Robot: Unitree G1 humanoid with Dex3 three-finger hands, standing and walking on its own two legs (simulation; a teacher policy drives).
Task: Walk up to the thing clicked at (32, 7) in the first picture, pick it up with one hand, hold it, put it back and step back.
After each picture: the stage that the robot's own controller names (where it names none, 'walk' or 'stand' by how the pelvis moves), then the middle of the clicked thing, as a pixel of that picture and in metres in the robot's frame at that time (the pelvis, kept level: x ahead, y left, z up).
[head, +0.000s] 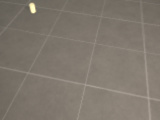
stand; (32, 8) +2.01 +0.71 -0.72
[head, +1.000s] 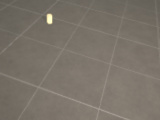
walk; (49, 18) +1.93 +0.36 -0.69
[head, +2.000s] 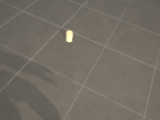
walk; (69, 36) +1.32 +0.09 -0.71
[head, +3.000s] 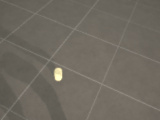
walk; (58, 74) +0.84 +0.15 -0.71
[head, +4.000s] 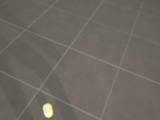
walk; (48, 110) +0.49 +0.20 -0.71
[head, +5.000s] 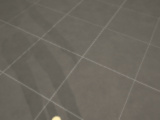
stand; out of the picture +0.41 +0.20 -0.72
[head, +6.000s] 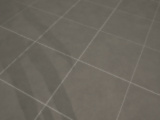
stand; out of the picture +0.39 +0.20 -0.73
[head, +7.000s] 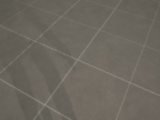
stand; out of the picture +0.38 +0.21 -0.73
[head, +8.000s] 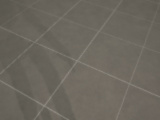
stand; out of the picture +0.38 +0.21 -0.73
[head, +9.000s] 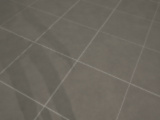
go down; out of the picture +0.37 +0.21 -0.73
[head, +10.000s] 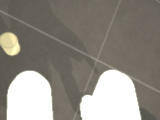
go down; (10, 44) +0.47 +0.25 -0.31
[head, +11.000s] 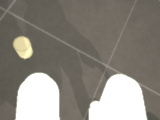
approach; (23, 48) +0.46 +0.24 -0.30
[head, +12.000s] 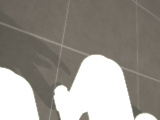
close in; out of the picture +0.45 +0.28 -0.22
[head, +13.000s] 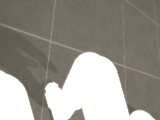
close; out of the picture +0.44 +0.30 -0.23
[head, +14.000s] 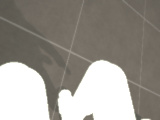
lift; out of the picture +0.41 +0.25 -0.24
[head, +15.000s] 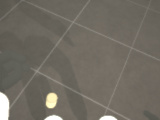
close; (51, 100) +0.41 +0.17 -0.56
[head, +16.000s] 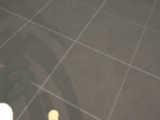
stand; (53, 116) +0.37 +0.17 -0.65
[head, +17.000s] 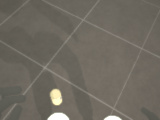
stand; (56, 97) +0.41 +0.17 -0.56
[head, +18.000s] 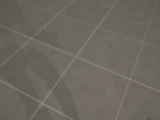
stand; out of the picture +0.36 +0.17 -0.66
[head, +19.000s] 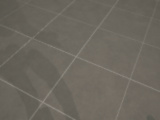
stand; out of the picture +0.37 +0.17 -0.66
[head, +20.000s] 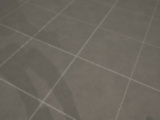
stand; out of the picture +0.37 +0.17 -0.66
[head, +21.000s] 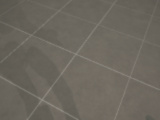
hold; out of the picture +0.37 +0.17 -0.65
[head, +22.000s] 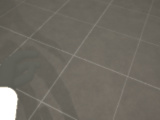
hold; out of the picture +0.37 +0.18 -0.67
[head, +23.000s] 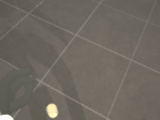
hold; (52, 110) +0.39 +0.18 -0.63
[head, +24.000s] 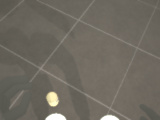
close; (52, 99) +0.40 +0.17 -0.56
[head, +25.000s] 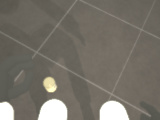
close; (50, 84) +0.41 +0.18 -0.49
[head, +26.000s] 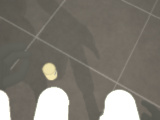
close; (50, 71) +0.44 +0.19 -0.41
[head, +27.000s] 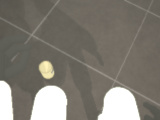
close; (47, 70) +0.45 +0.19 -0.38
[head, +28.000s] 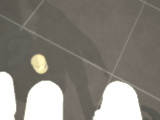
hold; (39, 64) +0.45 +0.19 -0.34
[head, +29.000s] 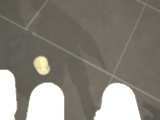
close; (42, 65) +0.45 +0.19 -0.36
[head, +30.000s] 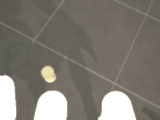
hold; (48, 74) +0.44 +0.18 -0.43
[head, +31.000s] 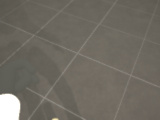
hold; out of the picture +0.40 +0.17 -0.67
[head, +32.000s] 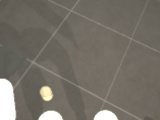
crouch; (46, 93) +0.40 +0.18 -0.55
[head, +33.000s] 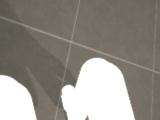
lower; out of the picture +0.44 +0.24 -0.25
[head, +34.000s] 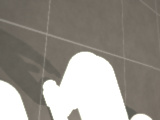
lower; out of the picture +0.43 +0.26 -0.23
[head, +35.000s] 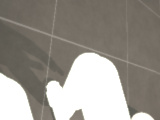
lower; out of the picture +0.43 +0.26 -0.23
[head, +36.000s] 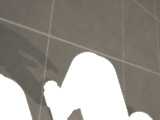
lower; out of the picture +0.43 +0.26 -0.23
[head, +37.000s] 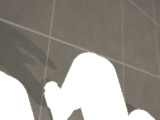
open; out of the picture +0.42 +0.25 -0.23
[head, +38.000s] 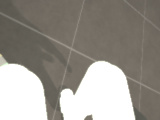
stand; out of the picture +0.37 +0.19 -0.27
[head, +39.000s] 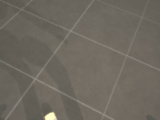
stand; out of the picture +0.31 +0.14 -0.63
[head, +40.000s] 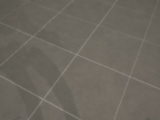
stand; out of the picture +0.30 +0.15 -0.69
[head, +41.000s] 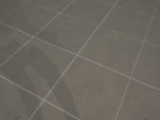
stand; out of the picture +0.29 +0.14 -0.69
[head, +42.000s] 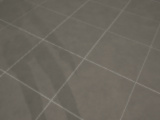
stand; out of the picture +0.30 +0.14 -0.74
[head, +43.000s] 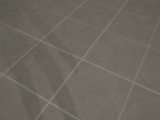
stand; out of the picture +0.29 +0.15 -0.75
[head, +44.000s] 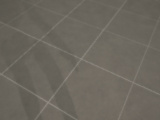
stand; out of the picture +0.27 +0.16 -0.75
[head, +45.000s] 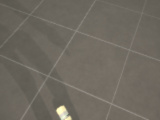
walk; (63, 114) +0.36 +0.13 -0.72
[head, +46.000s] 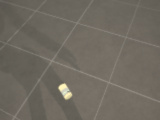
walk; (65, 91) +0.59 +0.19 -0.73
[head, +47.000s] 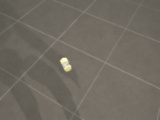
stand; (65, 64) +0.89 +0.17 -0.72
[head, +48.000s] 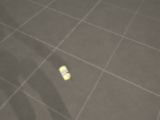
stand; (64, 72) +0.87 +0.16 -0.75
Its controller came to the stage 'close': yes
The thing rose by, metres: 0.01
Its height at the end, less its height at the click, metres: -0.02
